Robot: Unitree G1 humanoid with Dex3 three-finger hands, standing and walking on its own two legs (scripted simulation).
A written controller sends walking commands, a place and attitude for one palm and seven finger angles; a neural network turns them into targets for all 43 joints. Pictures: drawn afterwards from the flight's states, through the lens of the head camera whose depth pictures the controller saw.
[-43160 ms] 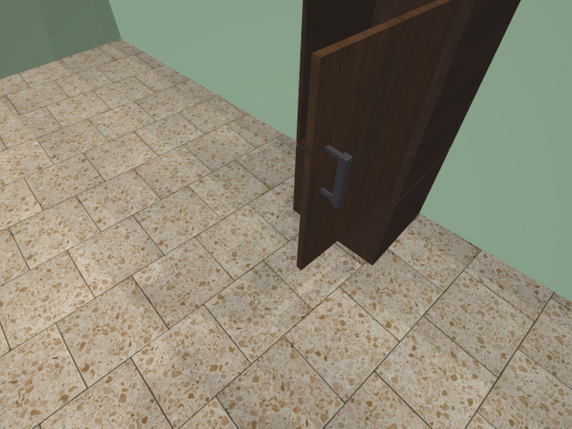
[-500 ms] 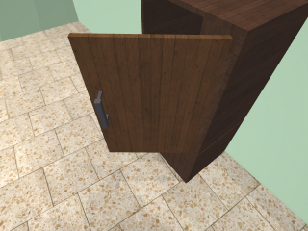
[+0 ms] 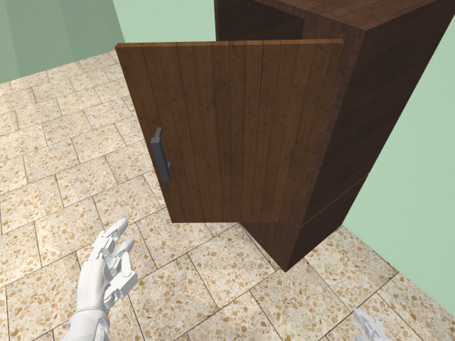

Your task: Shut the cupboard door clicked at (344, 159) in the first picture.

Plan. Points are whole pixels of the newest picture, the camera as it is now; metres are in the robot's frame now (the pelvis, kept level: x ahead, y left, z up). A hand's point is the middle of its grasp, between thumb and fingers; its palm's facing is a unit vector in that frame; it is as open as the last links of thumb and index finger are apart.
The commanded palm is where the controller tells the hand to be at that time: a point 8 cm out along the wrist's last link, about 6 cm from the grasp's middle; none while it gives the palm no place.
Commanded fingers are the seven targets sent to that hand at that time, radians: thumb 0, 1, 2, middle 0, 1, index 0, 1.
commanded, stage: raise the hand and make a fist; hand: left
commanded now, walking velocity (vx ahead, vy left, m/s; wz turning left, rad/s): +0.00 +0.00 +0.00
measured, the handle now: (162, 155) +0.52 +0.17 +0.02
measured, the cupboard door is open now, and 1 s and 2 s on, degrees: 52 52 52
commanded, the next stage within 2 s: bring the fist close to the handle in 1.70 s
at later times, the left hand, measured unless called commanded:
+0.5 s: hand (145, 310) +0.19 +0.15 -0.03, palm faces -0.12 -0.99 +0.00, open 4.7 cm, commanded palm +0.15 +0.23 -0.02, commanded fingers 0.00 0.90 0.90 -0.86 -1.02 -0.86 -1.02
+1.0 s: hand (108, 294) +0.20 +0.21 +0.01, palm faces +0.10 -0.99 -0.06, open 3.1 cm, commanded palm +0.18 +0.25 +0.01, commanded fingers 0.00 0.90 0.90 -1.30 -1.50 -1.30 -1.50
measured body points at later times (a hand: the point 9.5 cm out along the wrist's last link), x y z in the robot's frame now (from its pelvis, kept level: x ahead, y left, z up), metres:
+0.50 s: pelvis -0.05 +0.01 -0.08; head +0.02 +0.01 +0.36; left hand +0.19 +0.20 -0.02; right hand +0.15 -0.18 -0.17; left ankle +0.02 +0.13 -0.72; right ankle +0.00 -0.11 -0.72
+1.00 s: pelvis -0.01 +0.01 -0.06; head +0.05 +0.02 +0.39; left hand +0.19 +0.26 +0.02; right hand +0.19 -0.21 -0.12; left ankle +0.02 +0.13 -0.72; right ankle +0.00 -0.11 -0.72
